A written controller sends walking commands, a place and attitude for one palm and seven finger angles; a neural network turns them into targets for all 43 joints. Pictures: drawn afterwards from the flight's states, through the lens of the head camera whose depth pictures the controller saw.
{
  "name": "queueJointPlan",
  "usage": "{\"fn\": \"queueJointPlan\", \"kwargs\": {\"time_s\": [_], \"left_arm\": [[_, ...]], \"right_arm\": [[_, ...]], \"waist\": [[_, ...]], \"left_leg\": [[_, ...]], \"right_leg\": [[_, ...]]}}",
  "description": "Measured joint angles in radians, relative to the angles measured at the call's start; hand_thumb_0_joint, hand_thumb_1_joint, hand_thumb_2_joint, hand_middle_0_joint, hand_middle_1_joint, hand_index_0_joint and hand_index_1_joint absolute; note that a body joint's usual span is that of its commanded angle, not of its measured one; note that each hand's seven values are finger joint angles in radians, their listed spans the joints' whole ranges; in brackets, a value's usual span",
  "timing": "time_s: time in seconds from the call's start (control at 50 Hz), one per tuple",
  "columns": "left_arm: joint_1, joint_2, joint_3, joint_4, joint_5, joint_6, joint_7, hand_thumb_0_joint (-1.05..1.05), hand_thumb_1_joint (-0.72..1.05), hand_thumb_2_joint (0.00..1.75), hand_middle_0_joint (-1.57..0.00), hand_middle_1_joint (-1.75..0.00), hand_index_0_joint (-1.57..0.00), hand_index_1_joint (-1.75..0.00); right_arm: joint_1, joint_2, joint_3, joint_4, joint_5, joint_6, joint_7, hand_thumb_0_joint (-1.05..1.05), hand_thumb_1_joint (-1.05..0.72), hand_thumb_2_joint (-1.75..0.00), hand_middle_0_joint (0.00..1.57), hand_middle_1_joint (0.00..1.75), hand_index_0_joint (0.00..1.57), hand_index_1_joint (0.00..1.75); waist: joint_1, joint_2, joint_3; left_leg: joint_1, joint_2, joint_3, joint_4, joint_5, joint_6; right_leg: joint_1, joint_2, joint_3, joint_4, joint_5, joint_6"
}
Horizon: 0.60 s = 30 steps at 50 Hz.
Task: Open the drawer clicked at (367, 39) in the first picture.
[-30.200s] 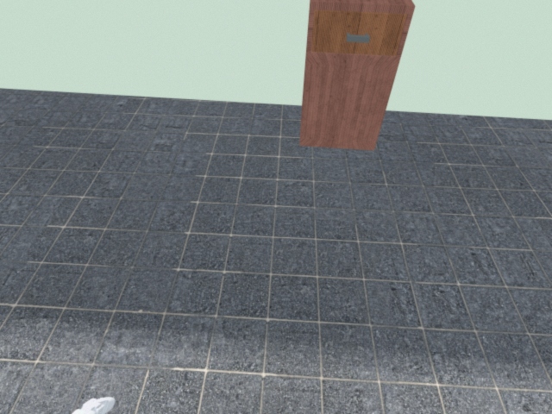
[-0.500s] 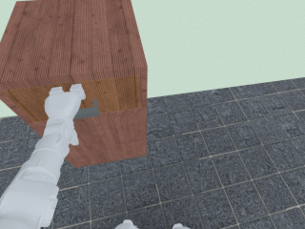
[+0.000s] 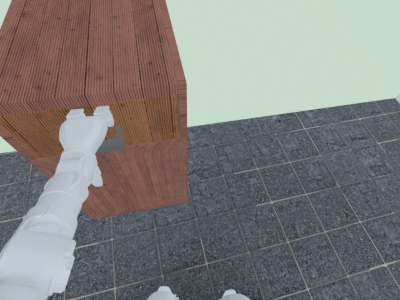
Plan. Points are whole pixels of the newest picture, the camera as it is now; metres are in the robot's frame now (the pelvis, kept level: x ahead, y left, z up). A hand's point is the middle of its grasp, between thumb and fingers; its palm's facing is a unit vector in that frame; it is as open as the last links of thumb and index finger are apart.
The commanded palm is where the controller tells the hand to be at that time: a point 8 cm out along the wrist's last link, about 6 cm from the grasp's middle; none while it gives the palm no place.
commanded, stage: re-aim the fingers above the handle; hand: left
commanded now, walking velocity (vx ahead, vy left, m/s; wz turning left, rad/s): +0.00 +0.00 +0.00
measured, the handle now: (101, 139) +0.50 +0.24 -0.06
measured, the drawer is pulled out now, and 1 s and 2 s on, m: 0.00 0.00 0.00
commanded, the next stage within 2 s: lower the fingers behind the handle in 1.14 s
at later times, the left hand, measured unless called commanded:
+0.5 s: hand (99, 144) +0.45 +0.22 +0.00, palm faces -0.04 -0.04 -1.00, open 13.9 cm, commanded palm +0.42 +0.23 +0.05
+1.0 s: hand (97, 144) +0.45 +0.23 +0.00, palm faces -0.07 -0.04 -1.00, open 13.9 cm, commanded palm +0.43 +0.23 +0.05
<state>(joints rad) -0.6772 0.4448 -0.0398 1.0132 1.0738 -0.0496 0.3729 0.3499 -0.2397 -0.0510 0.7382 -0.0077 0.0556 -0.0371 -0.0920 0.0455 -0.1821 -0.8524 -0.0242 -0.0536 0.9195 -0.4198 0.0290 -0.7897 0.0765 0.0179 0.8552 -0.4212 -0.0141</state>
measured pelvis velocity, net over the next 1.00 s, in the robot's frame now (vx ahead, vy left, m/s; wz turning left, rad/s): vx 0.01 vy -0.01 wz -0.02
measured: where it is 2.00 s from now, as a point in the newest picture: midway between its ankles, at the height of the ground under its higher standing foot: outside the picture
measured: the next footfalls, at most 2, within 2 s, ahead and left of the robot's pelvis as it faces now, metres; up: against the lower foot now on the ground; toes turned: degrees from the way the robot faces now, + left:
none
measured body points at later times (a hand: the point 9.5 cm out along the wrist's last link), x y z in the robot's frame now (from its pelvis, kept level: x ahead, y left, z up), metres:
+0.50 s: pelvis +0.00 +0.00 +0.00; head +0.08 +0.00 +0.45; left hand +0.44 +0.22 +0.06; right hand +0.04 -0.27 -0.13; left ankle +0.00 +0.10 -0.69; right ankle -0.02 -0.12 -0.69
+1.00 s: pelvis +0.01 -0.01 +0.00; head +0.09 -0.01 +0.45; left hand +0.45 +0.23 +0.05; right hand +0.04 -0.27 -0.13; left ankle +0.00 +0.10 -0.69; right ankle -0.02 -0.12 -0.69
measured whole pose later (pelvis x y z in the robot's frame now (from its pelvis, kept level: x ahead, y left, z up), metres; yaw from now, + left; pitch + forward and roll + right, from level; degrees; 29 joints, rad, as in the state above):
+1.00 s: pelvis +0.01 -0.01 +0.00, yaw -1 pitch +20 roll -2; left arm -0.67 0.41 0.00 1.06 1.07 0.07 0.42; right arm 0.33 -0.24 -0.04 0.72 -0.01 0.08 -0.01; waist -0.10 0.06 -0.19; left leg -0.81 -0.01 -0.03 0.89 -0.42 0.03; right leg -0.77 0.08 0.04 0.84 -0.42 -0.02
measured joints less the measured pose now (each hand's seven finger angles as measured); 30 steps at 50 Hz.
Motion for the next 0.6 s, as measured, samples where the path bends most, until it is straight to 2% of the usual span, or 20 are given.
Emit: {"fn": "queueJointPlan", "kwargs": {"time_s": [0.04,0.08,0.16,0.22,0.26,0.32,0.38,0.48,0.6], "left_arm": [[-0.010,-0.006,0.022,-0.006,0.020,-0.012,0.038,0.00,-0.49,0.30,-0.32,-1.20,-0.32,-1.20],[-0.020,-0.008,0.049,-0.001,0.032,0.005,0.081,0.00,-0.49,0.30,-0.32,-1.20,-0.32,-1.20],[-0.046,-0.018,0.042,0.047,0.021,0.101,0.132,0.00,-0.49,0.30,-0.33,-1.21,-0.31,-1.20],[-0.047,-0.036,0.037,0.067,-0.006,0.166,0.105,0.00,-0.49,0.30,-0.33,-1.21,-0.31,-1.20],[-0.034,-0.042,0.037,0.066,-0.027,0.186,0.072,0.00,-0.49,0.30,-0.33,-1.21,-0.31,-1.20],[-0.005,-0.045,0.020,0.042,-0.037,0.175,0.028,0.00,-0.49,0.30,-0.33,-1.21,-0.32,-1.20],[0.011,-0.046,0.001,0.017,-0.022,0.129,0.013,0.00,-0.49,0.30,-0.33,-1.21,-0.32,-1.20],[0.014,-0.049,-0.003,0.007,0.007,0.081,0.041,0.00,-0.49,0.30,-0.32,-1.20,-0.31,-1.20],[0.002,-0.042,0.031,0.040,0.015,0.105,0.086,0.00,-0.49,0.30,-0.32,-1.20,-0.31,-1.20]], "right_arm": [[-0.013,-0.006,-0.002,0.000,-0.007,-0.001,0.005,0.01,-0.91,-0.89,0.20,0.30,0.20,0.30],[-0.028,-0.013,-0.003,-0.001,-0.013,0.003,0.013,0.01,-0.91,-0.89,0.20,0.30,0.20,0.30],[-0.042,-0.018,-0.004,-0.005,-0.014,0.012,0.033,0.01,-0.91,-0.89,0.20,0.30,0.20,0.30],[-0.042,-0.012,0.003,-0.004,-0.007,0.022,0.040,0.01,-0.91,-0.89,0.20,0.30,0.20,0.30],[-0.035,-0.004,0.006,-0.005,-0.003,0.028,0.038,0.01,-0.91,-0.89,0.20,0.30,0.20,0.30],[-0.017,0.008,0.008,-0.007,0.002,0.026,0.028,0.01,-0.91,-0.89,0.20,0.30,0.20,0.30],[-0.005,0.013,0.009,-0.006,0.003,0.019,0.019,0.01,-0.91,-0.89,0.20,0.30,0.20,0.30],[-0.009,0.006,0.003,-0.010,0.002,0.015,0.020,0.01,-0.91,-0.89,0.20,0.30,0.20,0.30],[-0.031,-0.006,0.000,-0.014,-0.002,0.014,0.027,0.01,-0.91,-0.89,0.20,0.30,0.20,0.30]], "waist": [[-0.006,0.001,-0.005],[-0.011,0.004,-0.009],[-0.006,0.017,-0.006],[0.000,0.020,-0.001],[0.001,0.019,-0.002],[0.002,0.017,-0.005],[0.002,0.013,-0.008],[0.003,0.010,-0.008],[0.005,0.011,0.002]], "left_leg": [[-0.025,0.001,0.002,0.020,-0.007,0.000],[-0.046,0.003,0.008,0.036,-0.013,0.000],[-0.058,0.004,0.018,0.041,-0.015,0.003],[-0.034,0.005,0.024,0.017,-0.007,0.004],[-0.008,0.005,0.027,-0.005,-0.001,0.003],[0.032,0.006,0.023,-0.033,0.005,0.002],[0.055,0.005,0.016,-0.043,0.006,0.000],[0.046,0.004,0.012,-0.031,0.002,-0.002],[0.011,0.004,0.019,-0.012,0.000,-0.002]], "right_leg": [[-0.026,0.001,0.000,0.021,-0.007,0.000],[-0.050,0.004,0.006,0.040,-0.012,0.000],[-0.067,0.004,0.015,0.050,-0.014,0.004],[-0.047,0.004,0.022,0.030,-0.006,0.005],[-0.023,0.004,0.026,0.011,0.000,0.004],[0.019,0.003,0.024,-0.019,0.007,0.002],[0.045,0.002,0.018,-0.033,0.007,-0.001],[0.038,0.002,0.013,-0.021,0.002,-0.004],[-0.004,0.002,0.018,0.008,-0.003,-0.003]]}}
